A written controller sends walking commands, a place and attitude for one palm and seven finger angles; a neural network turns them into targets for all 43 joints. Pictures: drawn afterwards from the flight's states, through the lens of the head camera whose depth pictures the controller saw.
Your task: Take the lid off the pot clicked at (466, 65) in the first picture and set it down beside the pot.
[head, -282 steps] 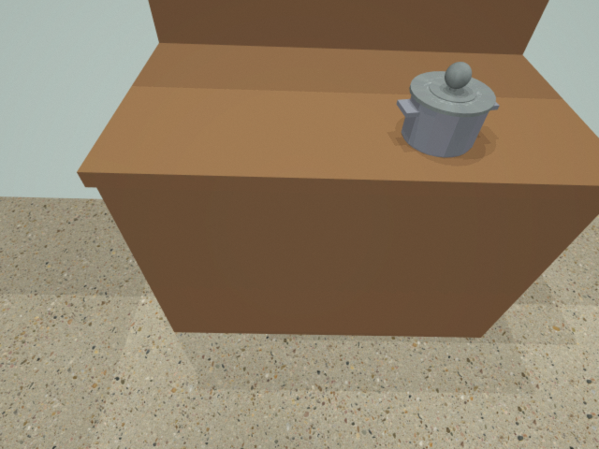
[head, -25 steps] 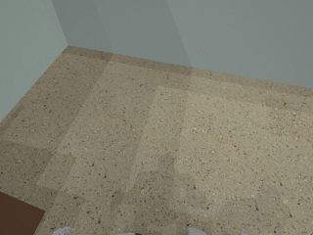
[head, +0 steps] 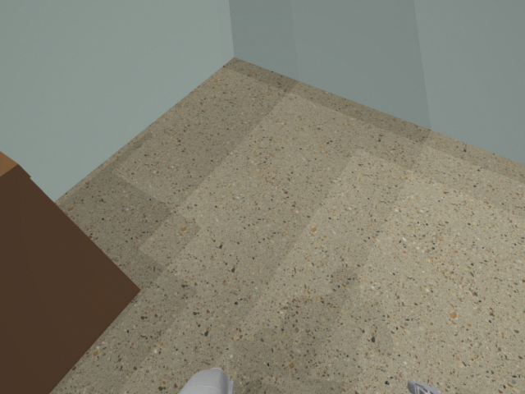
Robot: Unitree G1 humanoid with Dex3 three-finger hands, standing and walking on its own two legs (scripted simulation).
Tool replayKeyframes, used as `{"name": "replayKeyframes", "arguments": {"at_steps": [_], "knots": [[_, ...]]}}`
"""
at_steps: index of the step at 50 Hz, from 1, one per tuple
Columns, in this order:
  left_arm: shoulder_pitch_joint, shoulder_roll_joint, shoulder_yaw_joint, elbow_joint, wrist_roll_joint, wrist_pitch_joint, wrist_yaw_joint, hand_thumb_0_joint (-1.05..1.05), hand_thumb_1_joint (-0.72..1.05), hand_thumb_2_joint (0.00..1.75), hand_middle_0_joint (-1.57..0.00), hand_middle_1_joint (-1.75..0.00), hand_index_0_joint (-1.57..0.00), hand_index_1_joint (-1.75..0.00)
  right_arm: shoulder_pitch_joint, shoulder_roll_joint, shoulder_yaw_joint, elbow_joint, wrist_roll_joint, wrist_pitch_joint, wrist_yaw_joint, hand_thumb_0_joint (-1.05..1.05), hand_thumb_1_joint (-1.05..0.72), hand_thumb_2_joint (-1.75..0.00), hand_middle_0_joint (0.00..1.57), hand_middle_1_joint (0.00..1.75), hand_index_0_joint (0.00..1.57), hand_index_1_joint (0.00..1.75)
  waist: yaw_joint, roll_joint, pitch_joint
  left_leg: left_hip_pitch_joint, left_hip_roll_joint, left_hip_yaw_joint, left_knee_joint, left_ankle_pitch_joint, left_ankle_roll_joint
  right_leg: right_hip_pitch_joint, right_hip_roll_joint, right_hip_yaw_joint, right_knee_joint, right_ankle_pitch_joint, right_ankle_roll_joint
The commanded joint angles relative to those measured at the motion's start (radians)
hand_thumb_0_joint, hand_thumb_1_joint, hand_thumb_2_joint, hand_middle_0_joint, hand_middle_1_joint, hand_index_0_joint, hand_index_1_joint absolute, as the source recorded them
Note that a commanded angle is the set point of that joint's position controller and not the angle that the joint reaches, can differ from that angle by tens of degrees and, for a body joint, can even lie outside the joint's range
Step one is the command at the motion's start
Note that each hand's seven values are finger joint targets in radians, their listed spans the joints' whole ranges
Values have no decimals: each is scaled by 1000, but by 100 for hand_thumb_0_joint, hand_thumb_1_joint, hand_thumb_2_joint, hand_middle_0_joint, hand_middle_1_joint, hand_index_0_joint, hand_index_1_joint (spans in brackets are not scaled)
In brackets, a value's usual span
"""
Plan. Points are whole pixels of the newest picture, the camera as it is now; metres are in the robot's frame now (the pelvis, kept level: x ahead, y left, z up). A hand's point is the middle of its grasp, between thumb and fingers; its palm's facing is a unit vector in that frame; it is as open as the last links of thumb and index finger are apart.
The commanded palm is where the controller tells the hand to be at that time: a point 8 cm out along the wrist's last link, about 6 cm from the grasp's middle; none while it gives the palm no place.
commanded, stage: turn to face it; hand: left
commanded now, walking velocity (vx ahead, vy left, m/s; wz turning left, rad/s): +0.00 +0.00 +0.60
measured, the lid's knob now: out of the picture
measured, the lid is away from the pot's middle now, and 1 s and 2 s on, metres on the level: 0.00 0.00 0.00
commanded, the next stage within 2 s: take the last steps up to it in 1.72 s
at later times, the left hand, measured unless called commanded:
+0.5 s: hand out of the picture +0.07 +0.29 -0.15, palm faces +0.29 -0.92 -0.26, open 7.4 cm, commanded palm none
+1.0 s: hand out of the picture -0.03 +0.21 -0.15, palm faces +0.55 -0.78 -0.28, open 7.4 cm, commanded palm none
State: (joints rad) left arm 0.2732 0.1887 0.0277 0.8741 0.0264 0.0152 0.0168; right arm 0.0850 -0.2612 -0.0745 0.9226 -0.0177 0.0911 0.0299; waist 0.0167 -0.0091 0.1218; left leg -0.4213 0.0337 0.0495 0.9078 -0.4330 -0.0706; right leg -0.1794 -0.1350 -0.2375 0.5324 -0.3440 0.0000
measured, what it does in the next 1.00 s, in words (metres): steps on the spot, turning left: left foot, then right foot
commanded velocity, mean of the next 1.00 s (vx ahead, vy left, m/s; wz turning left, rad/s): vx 0.00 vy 0.00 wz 0.60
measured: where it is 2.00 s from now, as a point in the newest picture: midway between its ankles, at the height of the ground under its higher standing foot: outside the picture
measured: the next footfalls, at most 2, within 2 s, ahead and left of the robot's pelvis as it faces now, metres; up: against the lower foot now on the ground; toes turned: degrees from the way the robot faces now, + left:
left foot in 0.10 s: +0.03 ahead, +0.13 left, +0.00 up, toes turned +10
right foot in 0.68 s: +0.10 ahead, -0.08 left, +0.00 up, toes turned +24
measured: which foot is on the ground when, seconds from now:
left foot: up 0.00-0.08, down 0.10-0.68, up 0.70-1.00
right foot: down 0.00-0.10, up 0.12-0.66, down 0.68-1.00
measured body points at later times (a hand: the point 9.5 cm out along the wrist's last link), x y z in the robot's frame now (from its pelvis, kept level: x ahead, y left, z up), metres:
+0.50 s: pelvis +0.01 +0.04 +0.00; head +0.05 +0.07 +0.45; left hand +0.06 +0.34 -0.13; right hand +0.14 -0.19 -0.13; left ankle -0.01 +0.12 -0.74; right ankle +0.05 -0.12 -0.68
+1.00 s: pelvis +0.02 +0.00 +0.00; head +0.07 +0.01 +0.45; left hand -0.06 +0.25 -0.13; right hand +0.24 -0.18 -0.15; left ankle -0.07 +0.13 -0.67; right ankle +0.06 -0.10 -0.74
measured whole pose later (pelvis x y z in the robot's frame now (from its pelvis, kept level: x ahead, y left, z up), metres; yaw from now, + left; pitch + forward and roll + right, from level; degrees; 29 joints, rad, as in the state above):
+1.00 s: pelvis +0.02 +0.00 +0.00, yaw +36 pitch -1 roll +2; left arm 0.22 0.19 0.02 0.86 0.02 0.01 0.02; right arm 0.16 -0.28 -0.09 0.94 -0.02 0.10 0.03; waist -0.02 0.01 0.11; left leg -0.46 0.03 0.00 1.02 -0.43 -0.08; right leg -0.18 -0.11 -0.18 0.51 -0.31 -0.01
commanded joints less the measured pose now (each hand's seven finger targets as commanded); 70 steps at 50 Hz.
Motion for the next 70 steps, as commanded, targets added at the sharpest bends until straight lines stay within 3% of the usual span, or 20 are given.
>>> {"name": "replayKeyframes", "arguments": {"at_steps": [1,3,4,5,6,12,24,31,32,34,35,38,40,48,55,56,58,59,63,70], "knots": [[56,247,78,-37,3,-7,16,0,90,90,-20,-30,-20,-30,-68,-45,2,-122,9,-51,-1,0,-90,-90,20,30,20,30,35,-221,-157,37,-23,76,-204,15,32,149,-239,131,-53,716,-99],[32,250,82,-30,-8,-5,10,0,90,90,-20,-30,-20,-30,26,-82,-9,-108,2,-63,-4,0,-90,-90,20,30,20,30,-21,-155,-213,224,-32,77,-450,191,54,91,-212,62,116,673,-38],[33,227,80,-50,-16,-6,3,0,90,90,-20,-30,-20,-30,115,-169,-33,-95,-5,-74,-9,0,-90,-90,20,30,20,30,-72,18,-290,478,100,-81,-517,439,122,-118,-159,30,338,467,26],[-9,159,59,-103,-21,-6,-6,0,90,90,-20,-30,-20,-30,191,-292,-65,-87,2,-77,-17,0,-90,-90,20,30,20,30,-115,335,-315,623,390,-449,-503,951,281,-435,-10,55,564,-309,105],[-76,181,57,-118,-8,14,7,0,90,90,-20,-30,-20,-30,242,-288,-63,-58,14,-70,-24,0,-90,-90,20,30,20,30,-129,231,-314,579,414,-414,-484,992,319,-465,-17,184,644,-329,94],[-39,178,68,-46,-5,29,-4,0,90,90,-20,-30,-20,-30,30,-173,-24,-121,6,-81,-35,0,-90,-90,20,30,20,30,-9,143,-138,249,167,-230,-583,588,214,-364,9,235,641,-3,113],[-215,167,56,-120,-15,13,10,0,90,90,-20,-30,-20,-30,193,-176,-45,-73,-3,-77,-43,0,-90,-90,20,30,20,30,-71,136,-191,388,172,-459,-521,703,268,-381,78,280,396,-90,115],[-124,162,52,-111,-29,-1,21,0,90,90,-20,-30,-20,-30,140,-166,-51,-77,2,-64,-42,0,-90,-90,20,30,20,30,-18,139,-219,203,105,-514,-439,681,212,-45,139,264,17,41,76],[-85,179,56,-103,-29,-9,23,0,90,90,-20,-30,-20,-30,135,-153,-49,-78,10,-64,-39,0,-90,-90,20,30,20,30,2,106,-229,125,66,-482,-394,559,168,80,107,276,-137,148,74],[-59,301,75,-109,-8,-19,33,0,90,90,-20,-30,-20,-30,174,-63,-36,-104,15,-67,-34,0,-90,-90,20,30,20,30,7,-256,-215,-219,-135,-155,-26,-163,22,276,-344,641,-231,380,-105],[-55,274,68,-111,-16,-18,32,0,90,90,-20,-30,-20,-30,165,-108,-47,-89,-3,-55,-35,0,-90,-90,20,30,20,30,3,-187,-204,-157,-84,-179,153,-164,26,127,-344,585,-229,390,-152],[-183,182,49,-131,-18,-18,27,0,90,90,-20,-30,-20,-30,179,-88,-45,-45,-3,-35,-11,0,-90,-90,20,30,20,30,-64,-124,-101,-153,-22,-127,341,20,8,-2,-187,363,-216,379,-120],[-135,173,46,-118,-14,-28,24,0,90,90,-20,-30,-20,-30,160,-74,-34,-46,-2,-32,-4,0,-90,-90,20,30,20,30,-47,-158,-101,-163,-16,-90,339,52,-10,44,-163,282,-184,539,-107],[23,225,59,-55,-2,-17,19,0,90,90,-20,-30,-20,-30,-12,-56,-12,-89,5,-30,1,0,-90,-90,20,30,20,30,25,-197,-115,-108,-12,-8,94,-5,-11,131,-201,204,-142,659,-120],[17,268,79,-42,-2,-1,14,0,90,90,-20,-30,-20,-30,15,-72,0,-108,7,-55,-3,0,-90,-90,20,30,20,30,-3,-200,-181,148,-39,66,-328,93,39,92,-222,114,2,619,-71],[8,264,80,-43,-11,1,10,0,90,90,-20,-30,-20,-30,84,-108,-9,-94,3,-64,-4,0,-90,-90,20,30,20,30,-46,-135,-222,302,-18,39,-490,236,58,13,-208,77,141,552,-26],[-33,163,46,-117,-13,8,-1,0,90,90,-20,-30,-20,-30,225,-319,-58,-82,7,-68,-14,0,-90,-90,20,30,20,30,-117,328,-293,572,395,-455,-524,893,276,-442,-4,106,560,-342,90],[-87,183,50,-116,-8,22,11,0,90,90,-20,-30,-20,-30,250,-293,-54,-61,10,-67,-25,0,-90,-90,20,30,20,30,-129,222,-277,512,386,-449,-511,888,304,-463,-5,204,626,-328,82],[-33,187,60,-35,-7,23,-3,0,90,90,-20,-30,-20,-30,40,-181,-14,-118,5,-75,-38,0,-90,-90,20,30,20,30,-15,151,-153,300,184,-247,-563,655,223,-387,0,230,677,-43,94],[-57,176,52,-34,-7,23,4,0,90,90,-20,-30,-20,-30,119,-154,-11,-91,7,-80,-41,0,-90,-90,20,30,20,30,-33,129,-153,352,168,-296,-584,662,244,-388,30,236,554,-5,114]]}}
